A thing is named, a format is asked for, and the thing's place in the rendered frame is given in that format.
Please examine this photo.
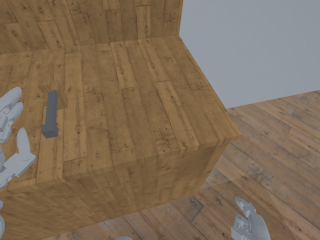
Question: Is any robot left hand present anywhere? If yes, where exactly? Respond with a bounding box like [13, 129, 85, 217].
[0, 87, 36, 189]

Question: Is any tap lever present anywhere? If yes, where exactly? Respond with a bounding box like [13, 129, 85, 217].
[41, 90, 59, 139]

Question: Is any counter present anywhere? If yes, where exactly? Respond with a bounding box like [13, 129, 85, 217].
[0, 0, 243, 240]

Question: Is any robot right hand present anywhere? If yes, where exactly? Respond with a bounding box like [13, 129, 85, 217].
[231, 197, 271, 240]

